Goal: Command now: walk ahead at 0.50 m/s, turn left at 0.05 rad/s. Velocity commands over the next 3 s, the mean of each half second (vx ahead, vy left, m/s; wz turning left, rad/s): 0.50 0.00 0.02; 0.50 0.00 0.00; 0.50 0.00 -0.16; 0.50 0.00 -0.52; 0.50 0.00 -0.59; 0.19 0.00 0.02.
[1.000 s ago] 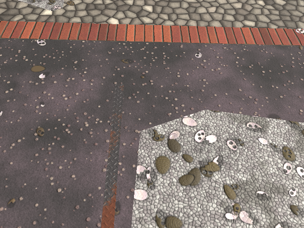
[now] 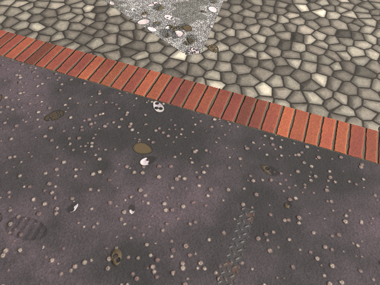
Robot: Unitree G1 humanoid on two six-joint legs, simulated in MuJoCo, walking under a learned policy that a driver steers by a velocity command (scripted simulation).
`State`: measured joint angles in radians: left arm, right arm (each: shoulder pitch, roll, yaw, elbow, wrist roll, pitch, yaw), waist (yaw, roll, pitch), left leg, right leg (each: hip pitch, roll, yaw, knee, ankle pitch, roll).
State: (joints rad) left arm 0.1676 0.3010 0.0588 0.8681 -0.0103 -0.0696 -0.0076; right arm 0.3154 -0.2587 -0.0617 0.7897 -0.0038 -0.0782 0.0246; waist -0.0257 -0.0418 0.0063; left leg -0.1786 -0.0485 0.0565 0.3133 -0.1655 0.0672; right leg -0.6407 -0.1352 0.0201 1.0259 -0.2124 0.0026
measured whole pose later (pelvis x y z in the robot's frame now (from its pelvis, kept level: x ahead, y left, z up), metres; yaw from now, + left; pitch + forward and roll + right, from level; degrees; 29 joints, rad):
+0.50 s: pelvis +0.28 -0.08 +0.00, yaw -1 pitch +2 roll +0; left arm 0.28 0.26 0.05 0.89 0.01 -0.09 -0.03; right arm 0.22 -0.29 -0.06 0.82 0.01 -0.07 -0.01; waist 0.03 0.04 0.01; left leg -0.58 0.10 -0.03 1.08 -0.27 0.03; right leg -0.23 0.05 -0.06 0.36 -0.16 -0.07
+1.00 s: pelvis +0.56 -0.01 -0.01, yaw -1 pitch +1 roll +0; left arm 0.25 0.29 0.05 0.90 -0.02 -0.08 0.00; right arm 0.22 -0.26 -0.06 0.84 -0.01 -0.09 0.03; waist -0.01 -0.04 0.03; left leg -0.30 -0.04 0.06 0.42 -0.15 0.07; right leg -0.48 -0.08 0.02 1.14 -0.33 -0.03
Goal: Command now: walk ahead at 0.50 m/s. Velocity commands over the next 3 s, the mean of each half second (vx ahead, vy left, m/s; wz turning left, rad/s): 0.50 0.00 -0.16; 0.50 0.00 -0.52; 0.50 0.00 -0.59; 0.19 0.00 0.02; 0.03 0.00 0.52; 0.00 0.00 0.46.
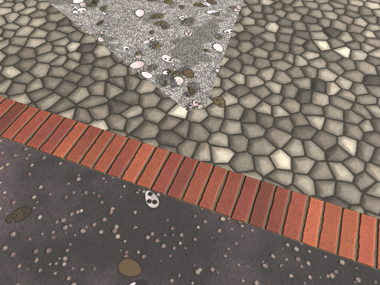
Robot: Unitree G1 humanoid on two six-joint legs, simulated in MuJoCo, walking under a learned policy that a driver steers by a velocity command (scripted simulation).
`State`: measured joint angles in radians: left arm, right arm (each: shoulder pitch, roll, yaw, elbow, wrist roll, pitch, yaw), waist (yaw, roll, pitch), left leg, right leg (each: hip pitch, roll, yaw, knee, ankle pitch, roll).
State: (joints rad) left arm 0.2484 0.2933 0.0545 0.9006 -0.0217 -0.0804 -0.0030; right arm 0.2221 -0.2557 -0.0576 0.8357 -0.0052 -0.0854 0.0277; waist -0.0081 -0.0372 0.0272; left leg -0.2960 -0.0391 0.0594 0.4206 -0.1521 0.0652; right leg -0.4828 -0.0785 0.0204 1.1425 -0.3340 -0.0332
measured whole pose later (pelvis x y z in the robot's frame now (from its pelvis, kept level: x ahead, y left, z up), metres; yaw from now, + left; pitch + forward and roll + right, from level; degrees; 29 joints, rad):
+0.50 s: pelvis +0.28 -0.07 -0.01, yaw -7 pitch +2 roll +0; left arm 0.16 0.27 0.07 0.82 -0.01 -0.07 -0.04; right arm 0.27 -0.28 -0.05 0.90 0.01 -0.11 0.00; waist 0.00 0.01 0.04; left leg -0.35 0.02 -0.02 1.17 -0.40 0.02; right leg -0.39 0.07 -0.01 0.51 -0.15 -0.08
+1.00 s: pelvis +0.57 -0.07 -0.01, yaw -23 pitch +2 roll +1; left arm 0.36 0.29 0.07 0.77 -0.03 -0.02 0.02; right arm 0.14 -0.25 -0.06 0.78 0.00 -0.10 0.01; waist 0.02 -0.04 0.01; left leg -0.33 -0.02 0.02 0.49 -0.18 0.02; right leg -0.42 0.03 0.09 1.18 -0.41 -0.03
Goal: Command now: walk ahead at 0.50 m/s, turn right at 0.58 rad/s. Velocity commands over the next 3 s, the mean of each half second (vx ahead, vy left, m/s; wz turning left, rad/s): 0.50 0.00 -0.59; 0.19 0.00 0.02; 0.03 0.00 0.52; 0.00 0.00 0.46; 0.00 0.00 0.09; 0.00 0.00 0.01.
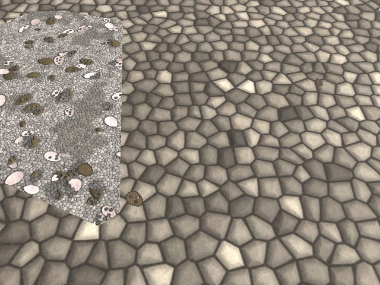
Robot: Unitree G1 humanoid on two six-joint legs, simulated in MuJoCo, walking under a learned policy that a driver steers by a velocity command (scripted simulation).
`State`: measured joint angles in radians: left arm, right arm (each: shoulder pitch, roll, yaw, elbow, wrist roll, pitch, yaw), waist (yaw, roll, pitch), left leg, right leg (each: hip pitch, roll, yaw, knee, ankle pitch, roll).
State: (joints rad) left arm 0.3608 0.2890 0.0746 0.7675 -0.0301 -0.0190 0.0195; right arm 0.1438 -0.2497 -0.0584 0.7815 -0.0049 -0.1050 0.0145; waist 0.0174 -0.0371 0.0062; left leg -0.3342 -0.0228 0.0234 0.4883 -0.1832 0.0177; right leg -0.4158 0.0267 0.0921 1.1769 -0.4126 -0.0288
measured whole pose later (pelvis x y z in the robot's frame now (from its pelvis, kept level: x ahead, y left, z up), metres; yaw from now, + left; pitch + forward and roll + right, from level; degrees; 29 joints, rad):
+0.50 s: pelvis +0.24 -0.08 -0.01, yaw -18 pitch +1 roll +1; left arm 0.25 0.29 0.08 0.62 -0.02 -0.03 -0.05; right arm 0.20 -0.32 -0.07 0.82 0.01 -0.09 0.01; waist -0.01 0.02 0.06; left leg -0.42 0.05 -0.03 1.20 -0.41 0.01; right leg -0.38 0.08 0.01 0.58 -0.22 -0.09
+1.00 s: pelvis +0.51 -0.08 -0.12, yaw -14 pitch +4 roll -3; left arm 0.39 0.26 0.05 0.75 -0.01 -0.03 0.08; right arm 0.12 -0.29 -0.06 0.77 0.01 -0.05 0.10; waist 0.08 0.06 -0.01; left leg -0.45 0.02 -0.06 0.37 0.32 0.01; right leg -0.25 0.00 -0.06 1.22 -0.83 -0.01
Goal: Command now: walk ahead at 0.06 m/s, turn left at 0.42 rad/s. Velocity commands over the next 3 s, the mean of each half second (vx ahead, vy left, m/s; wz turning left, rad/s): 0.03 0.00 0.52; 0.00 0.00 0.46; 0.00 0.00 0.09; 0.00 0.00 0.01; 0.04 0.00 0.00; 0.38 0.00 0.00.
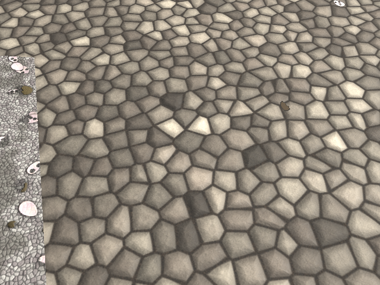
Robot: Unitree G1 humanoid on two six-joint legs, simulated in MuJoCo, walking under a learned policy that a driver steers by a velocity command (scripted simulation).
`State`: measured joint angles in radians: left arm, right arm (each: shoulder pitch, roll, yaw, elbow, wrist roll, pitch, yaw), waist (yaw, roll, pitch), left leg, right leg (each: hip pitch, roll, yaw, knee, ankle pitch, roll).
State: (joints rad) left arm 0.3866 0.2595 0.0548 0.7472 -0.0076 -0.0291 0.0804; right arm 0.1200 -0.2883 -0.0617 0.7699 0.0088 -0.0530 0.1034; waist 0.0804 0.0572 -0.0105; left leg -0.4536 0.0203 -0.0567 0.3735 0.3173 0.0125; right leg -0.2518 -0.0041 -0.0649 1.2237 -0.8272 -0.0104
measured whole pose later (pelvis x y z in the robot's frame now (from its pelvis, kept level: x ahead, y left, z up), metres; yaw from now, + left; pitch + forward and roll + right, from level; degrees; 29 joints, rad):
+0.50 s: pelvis +0.11 -0.01 -0.03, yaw +18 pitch +3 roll +0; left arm 0.12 0.25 0.07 0.64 0.02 -0.02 0.03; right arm 0.21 -0.31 -0.08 0.66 0.01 0.07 -0.04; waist -0.04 0.03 -0.02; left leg -0.40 -0.16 -0.27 0.65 -0.35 0.02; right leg -0.38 0.05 0.09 0.53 -0.20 0.00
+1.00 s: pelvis +0.13 +0.02 -0.03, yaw +32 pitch +2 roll +0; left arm 0.21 0.29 0.07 0.73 0.01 0.01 0.00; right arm 0.15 -0.23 -0.05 0.62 -0.02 0.04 0.00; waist 0.03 -0.05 0.00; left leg -0.28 -0.04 -0.02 0.53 -0.29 0.03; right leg -0.36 -0.07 -0.01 0.76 -0.51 0.09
